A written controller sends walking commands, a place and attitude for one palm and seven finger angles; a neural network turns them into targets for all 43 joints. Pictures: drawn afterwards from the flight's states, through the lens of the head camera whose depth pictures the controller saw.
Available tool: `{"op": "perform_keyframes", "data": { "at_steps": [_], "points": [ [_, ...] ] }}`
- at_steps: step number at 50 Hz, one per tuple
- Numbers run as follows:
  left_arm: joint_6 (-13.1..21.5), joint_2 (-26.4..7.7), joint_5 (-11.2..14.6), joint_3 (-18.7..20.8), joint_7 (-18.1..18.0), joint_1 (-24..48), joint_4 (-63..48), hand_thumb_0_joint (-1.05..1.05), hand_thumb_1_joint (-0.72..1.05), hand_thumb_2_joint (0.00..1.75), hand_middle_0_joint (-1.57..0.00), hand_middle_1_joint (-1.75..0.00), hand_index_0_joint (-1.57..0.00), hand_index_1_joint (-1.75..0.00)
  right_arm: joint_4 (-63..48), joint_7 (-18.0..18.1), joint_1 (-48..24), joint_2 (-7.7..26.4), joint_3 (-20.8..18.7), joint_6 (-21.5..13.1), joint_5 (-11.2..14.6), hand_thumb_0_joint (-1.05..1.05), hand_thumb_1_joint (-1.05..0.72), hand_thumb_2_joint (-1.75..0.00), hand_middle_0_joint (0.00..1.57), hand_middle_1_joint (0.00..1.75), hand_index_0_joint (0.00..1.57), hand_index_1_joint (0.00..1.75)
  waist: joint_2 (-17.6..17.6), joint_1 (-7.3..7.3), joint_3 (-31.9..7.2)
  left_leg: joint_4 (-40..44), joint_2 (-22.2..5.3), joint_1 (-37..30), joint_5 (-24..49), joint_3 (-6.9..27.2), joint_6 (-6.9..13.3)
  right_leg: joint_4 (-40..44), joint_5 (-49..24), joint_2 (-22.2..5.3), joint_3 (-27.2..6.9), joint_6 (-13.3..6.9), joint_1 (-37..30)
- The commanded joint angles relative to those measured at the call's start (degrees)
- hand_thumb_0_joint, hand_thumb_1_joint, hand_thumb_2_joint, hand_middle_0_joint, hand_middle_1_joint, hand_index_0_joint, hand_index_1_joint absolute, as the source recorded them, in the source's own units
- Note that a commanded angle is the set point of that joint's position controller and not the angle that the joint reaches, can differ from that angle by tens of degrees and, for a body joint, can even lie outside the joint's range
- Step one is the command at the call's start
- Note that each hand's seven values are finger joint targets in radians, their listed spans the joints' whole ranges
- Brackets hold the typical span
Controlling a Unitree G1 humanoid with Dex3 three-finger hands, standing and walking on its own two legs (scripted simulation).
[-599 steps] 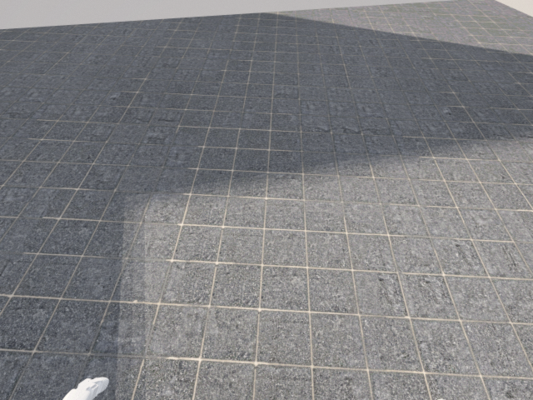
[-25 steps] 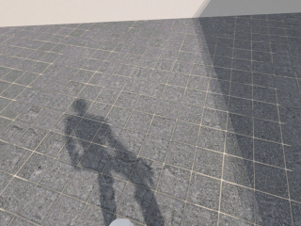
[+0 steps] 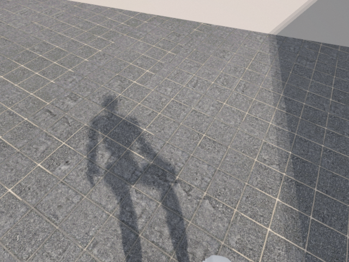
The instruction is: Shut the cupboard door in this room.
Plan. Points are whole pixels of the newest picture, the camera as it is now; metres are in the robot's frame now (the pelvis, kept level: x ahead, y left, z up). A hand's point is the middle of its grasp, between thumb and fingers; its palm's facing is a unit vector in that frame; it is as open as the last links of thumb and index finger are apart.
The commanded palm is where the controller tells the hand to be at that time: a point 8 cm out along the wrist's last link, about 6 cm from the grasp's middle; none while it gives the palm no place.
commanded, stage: turn or walk to find it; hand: left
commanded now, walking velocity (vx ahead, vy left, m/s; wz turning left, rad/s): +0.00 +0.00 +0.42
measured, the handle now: out of the picture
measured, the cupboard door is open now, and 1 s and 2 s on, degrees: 77 77 77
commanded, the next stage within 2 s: none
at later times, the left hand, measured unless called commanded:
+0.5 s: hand out of the picture +0.02 +0.13 -0.14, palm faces +0.25 -0.93 -0.28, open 7.4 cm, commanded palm none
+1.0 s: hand out of the picture -0.11 +0.19 -0.18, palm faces +0.48 -0.85 -0.23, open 7.4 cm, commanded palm none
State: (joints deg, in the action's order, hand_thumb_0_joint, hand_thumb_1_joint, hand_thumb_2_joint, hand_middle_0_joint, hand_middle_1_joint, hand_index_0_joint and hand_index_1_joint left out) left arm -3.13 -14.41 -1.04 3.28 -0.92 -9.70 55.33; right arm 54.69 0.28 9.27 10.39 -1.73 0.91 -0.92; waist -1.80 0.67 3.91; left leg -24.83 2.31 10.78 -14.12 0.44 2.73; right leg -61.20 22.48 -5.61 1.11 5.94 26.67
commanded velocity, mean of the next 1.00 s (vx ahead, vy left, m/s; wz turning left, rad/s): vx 0.00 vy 0.00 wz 0.42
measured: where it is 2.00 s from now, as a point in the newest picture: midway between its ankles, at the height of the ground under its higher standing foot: outside the picture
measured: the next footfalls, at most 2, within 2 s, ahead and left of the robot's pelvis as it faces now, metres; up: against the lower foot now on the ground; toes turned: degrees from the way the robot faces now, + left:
right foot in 0.20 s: +0.04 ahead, -0.14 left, +0.00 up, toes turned +2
left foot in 0.78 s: -0.06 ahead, +0.07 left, +0.00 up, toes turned +26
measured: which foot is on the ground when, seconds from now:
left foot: down 0.00-0.22, up 0.24-0.76, down 0.78-1.00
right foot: up 0.00-0.18, down 0.20-0.78, up 0.80-1.00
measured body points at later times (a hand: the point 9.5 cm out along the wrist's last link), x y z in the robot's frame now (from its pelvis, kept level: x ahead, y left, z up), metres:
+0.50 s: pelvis -0.01 -0.07 +0.00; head +0.02 -0.11 +0.45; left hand +0.00 +0.17 -0.12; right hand +0.06 -0.32 -0.17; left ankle -0.10 +0.09 -0.64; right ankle +0.00 -0.14 -0.74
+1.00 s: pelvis -0.05 -0.02 +0.00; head -0.03 +0.01 +0.45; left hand -0.13 +0.23 -0.16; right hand +0.15 -0.19 -0.13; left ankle -0.10 +0.05 -0.74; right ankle +0.00 -0.17 -0.66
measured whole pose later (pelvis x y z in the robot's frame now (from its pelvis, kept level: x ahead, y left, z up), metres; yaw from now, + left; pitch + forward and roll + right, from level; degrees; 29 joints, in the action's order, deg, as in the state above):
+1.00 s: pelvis -0.05 -0.02 +0.00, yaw +26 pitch +0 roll -1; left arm -3.2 -14.5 -1.1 3.4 -0.7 -12.3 56.7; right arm 54.8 0.3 7.5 10.8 -1.5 1.2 -0.9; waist -1.9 1.8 4.0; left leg -26.3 1.4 11.0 -14.9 -1.0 2.9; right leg -62.9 23.3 -5.7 2.5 5.0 27.0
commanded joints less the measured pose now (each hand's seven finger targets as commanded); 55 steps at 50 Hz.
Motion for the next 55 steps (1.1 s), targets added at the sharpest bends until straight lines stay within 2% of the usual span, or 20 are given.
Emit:
{"op": "perform_keyframes", "data": {
  "at_steps": [1,6,8,9,10,11,12,13,14,17,31,35,37,38,39,40,41,42,46,55],
  "points": [
    [1.21,-3.21,0.45,0.74,-0.31,3.23,-5.66,0.0,0.9,0.9,-0.2,-0.3,-0.2,-0.3,-2.14,0.92,5.47,11.93,-3.69,-0.58,-0.38,0.0,-0.9,-0.9,0.2,0.3,0.2,0.3,9.32,-2.85,-4.7,3.94,-16.3,-7.55,33.74,15.16,7.89,6.0,2.89,0.49,-0.41,-0.15,2.88],
    [1.93,-2.34,0.9,0.44,-0.39,2.0,-6.26,0.0,0.9,0.9,-0.2,-0.3,-0.2,-0.3,-2.65,0.77,4.11,12.21,-4.11,-0.08,-0.66,0.0,-0.9,-0.9,0.2,0.3,0.2,0.3,11.23,-1.92,-6.11,1.01,-14.34,-2.83,33.46,18.01,6.99,21.26,1.94,3.42,0.83,-1.57,-6.8],
    [2.57,-2.79,0.97,0.74,-0.48,-2.02,-5.32,0.0,0.9,0.9,-0.2,-0.3,-0.2,-0.3,-2.95,0.64,3.09,11.87,-4.26,0.02,-0.37,0.0,-0.9,-0.9,0.2,0.3,0.2,0.3,9.27,0.23,-7.73,-1.99,-11.95,1.8,27.34,17.43,4.55,32.93,-7.99,3.6,1.52,-1.94,-15.57],
    [3.18,-4.34,0.77,1.09,-0.61,-4.1,-4.73,0.0,0.9,0.9,-0.2,-0.3,-0.2,-0.3,-2.96,0.44,3.38,10.6,-4.2,-0.07,0.06,0.0,-0.9,-0.9,0.2,0.3,0.2,0.3,5.47,1.11,-9.26,-4.99,-9.02,6.34,18.97,15.53,1.73,40.07,-14.49,1.24,-0.07,-2.37,-23.09],
    [3.78,-8.81,-0.05,1.89,-1.11,-5.86,-4.44,0.0,0.9,0.9,-0.2,-0.3,-0.2,-0.3,-3.55,0.04,4.62,7.19,-3.67,-0.22,0.61,0.0,-0.9,-0.9,0.2,0.3,0.2,0.3,-6.44,1.64,-11.17,-13.56,-3.33,16.46,2.0,8.85,-2.05,42.29,-19.4,-10.46,-10.13,-5.63,-32.29],
    [3.85,-12.18,-0.3,2.42,-1.26,-6.61,-4.72,0.0,0.9,0.9,-0.2,-0.3,-0.2,-0.3,-5.13,0.13,3.65,5.95,-3.58,0.09,0.41,0.0,-0.9,-0.9,0.2,0.3,0.2,0.3,-15.58,2.37,-9.25,-25.88,1.94,22.2,-19.99,2.84,-4.54,42.87,-29.49,-22.18,-19.86,-12.37,-29.58],
    [3.56,-10.47,0.22,2.13,-1.43,-5.5,-5.34,0.0,0.9,0.9,-0.2,-0.3,-0.2,-0.3,-4.12,0.27,3.25,8.43,-4.27,1.17,-0.07,0.0,-0.9,-0.9,0.2,0.3,0.2,0.3,-9.59,2.03,-7.85,-35.56,-0.52,19.58,-19.48,5.85,-4.19,44.19,-24.97,-22.26,-17.48,-15.29,-21.32],
    [3.65,-8.55,0.3,2.13,-1.56,-1.24,-6.25,0.0,0.9,0.9,-0.2,-0.3,-0.2,-0.3,-2.81,0.0,4.25,8.6,-4.44,1.97,-0.38,0.0,-0.9,-0.9,0.2,0.3,0.2,0.3,-12.16,0.19,-4.1,-40.47,-1.78,19.71,-16.38,7.0,-4.19,46.75,-15.7,-19.22,-15.26,-14.65,-15.37],
    [3.45,-7.14,0.33,1.69,-1.36,1.64,-7.08,0.0,0.9,0.9,-0.2,-0.3,-0.2,-0.3,-1.69,-0.38,5.03,8.24,-4.66,2.29,-0.47,0.0,-0.9,-0.9,0.2,0.3,0.2,0.3,-8.03,-1.0,-1.45,-44.15,-2.08,19.97,-12.6,5.65,-4.48,47.05,-11.22,-16.09,-11.97,-13.47,-13.44],
    [4.06,-4.29,0.37,0.66,-1.03,2.22,-7.17,0.0,0.9,0.9,-0.2,-0.3,-0.2,-0.3,0.37,-1.11,7.99,6.64,-4.24,2.45,-0.51,0.0,-0.9,-0.9,0.2,0.3,0.2,0.3,-6.2,-2.48,-0.95,-45.91,-2.9,20.39,-5.47,3.44,-5.85,45.05,-18.02,-10.7,-2.45,-10.15,-15.17],
    [3.71,-7.6,-0.78,1.84,-1.15,-8.29,-1.99,0.0,0.9,0.9,-0.2,-0.3,-0.2,-0.3,-2.16,-0.82,-2.1,5.63,-2.4,1.92,0.31,0.0,-0.9,-0.9,0.2,0.3,0.2,0.3,-8.39,2.26,-3.89,-24.4,-4.96,14.69,-12.93,-2.31,-6.64,40.56,-32.06,-15.99,0.61,-14.56,-22.79],
    [3.24,-9.11,-0.77,2.32,-0.87,-7.17,-1.44,0.0,0.9,0.9,-0.2,-0.3,-0.2,-0.3,-2.46,-0.69,-0.87,5.75,-2.12,1.19,0.59,0.0,-0.9,-0.9,0.2,0.3,0.2,0.3,-9.73,1.09,-5.93,-14.45,-4.1,8.37,-10.25,-4.91,-5.31,37.51,-30.77,-16.2,2.33,-13.72,-21.2],
    [2.87,-8.71,-0.21,2.29,-0.73,-6.03,-1.27,0.0,0.9,0.9,-0.2,-0.3,-0.2,-0.3,-1.81,-0.72,2.13,6.8,-2.29,0.5,0.42,0.0,-0.9,-0.9,0.2,0.3,0.2,0.3,-6.34,-1.16,-6.95,-2.22,-4.33,-0.52,0.5,-5.37,-4.53,31.84,-25.85,-14.43,6.19,-9.81,-16.56],
    [2.45,-7.07,0.29,2.1,-0.64,-6.2,-1.82,0.0,0.9,0.9,-0.2,-0.3,-0.2,-0.3,-1.33,-0.76,4.37,10.05,-2.89,-0.14,0.27,0.0,-0.9,-0.9,0.2,0.3,0.2,0.3,2.46,-2.66,-8.46,3.82,-9.05,-7.87,6.89,1.28,-2.81,23.27,-17.29,-10.92,8.86,-6.69,-9.68],
    [2.11,-3.23,0.62,1.15,-0.32,-5.86,-3.8,0.0,0.9,0.9,-0.2,-0.3,-0.2,-0.3,-1.66,-0.43,6.02,15.67,-4.18,-0.39,-0.22,0.0,-0.9,-0.9,0.2,0.3,0.2,0.3,19.32,-3.44,-7.27,6.59,-22.92,-12.61,24.8,19.79,3.36,11.53,9.25,-2.8,10.59,-2.07,4.73],
    [1.4,-3.35,0.07,0.54,-0.59,-2.99,-4.86,0.0,0.9,0.9,-0.2,-0.3,-0.2,-0.3,-0.94,-0.04,7.55,17.67,-4.48,0.28,-0.16,0.0,-0.9,-0.9,0.2,0.3,0.2,0.3,16.73,-4.45,-7.24,6.58,-26.89,-8.91,30.68,19.72,8.03,4.1,15.16,-1.63,5.17,-2.32,4.42],
    [1.05,-3.89,0.0,0.67,-0.49,-1.42,-4.72,0.0,0.9,0.9,-0.2,-0.3,-0.2,-0.3,-1.1,0.37,5.88,16.02,-3.93,0.27,-0.24,0.0,-0.9,-0.9,0.2,0.3,0.2,0.3,12.19,-3.72,-4.73,7.16,-25.01,-4.96,27.58,16.57,8.43,1.06,11.86,-2.33,2.43,-2.64,3.69],
    [0.9,-3.29,-0.16,0.97,-0.39,-1.81,-3.9,0.0,0.9,0.9,-0.2,-0.3,-0.2,-0.3,-1.47,0.89,3.29,14.5,-3.55,-0.06,-0.34,0.0,-0.9,-0.9,0.2,0.3,0.2,0.3,15.27,-2.64,-4.57,6.62,-21.67,-5.78,28.19,15.05,7.17,-0.82,8.9,-2.11,1.42,-2.14,5.41],
    [1.28,-4.39,0.12,1.32,0.31,-3.9,-1.8,0.0,0.9,0.9,-0.2,-0.3,-0.2,-0.3,-2.74,1.14,0.07,11.88,-2.6,-0.72,0.14,0.0,-0.9,-0.9,0.2,0.3,0.2,0.3,9.3,-0.43,-4.74,5.03,-15.73,-7.28,34.23,8.47,5.29,-4.25,0.27,-0.8,0.72,-1.12,5.12],
    [1.18,-2.87,0.42,0.76,-0.27,1.97,-5.18,0.0,0.9,0.9,-0.2,-0.3,-0.2,-0.3,-2.07,0.87,4.59,12.09,-3.66,-0.54,-0.35,0.0,-0.9,-0.9,0.2,0.3,0.2,0.3,9.73,-2.42,-4.69,4.7,-16.18,-6.98,29.99,14.54,7.75,6.25,2.65,0.36,-0.12,-0.21,2.81]
  ]
}}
